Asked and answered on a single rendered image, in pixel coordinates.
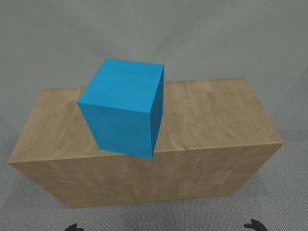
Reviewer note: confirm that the carton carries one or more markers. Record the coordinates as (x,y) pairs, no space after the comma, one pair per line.
(123,106)

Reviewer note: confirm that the pedestal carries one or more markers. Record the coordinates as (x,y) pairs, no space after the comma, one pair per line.
(214,135)

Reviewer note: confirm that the robot right hand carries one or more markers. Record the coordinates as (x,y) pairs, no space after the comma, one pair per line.
(256,225)

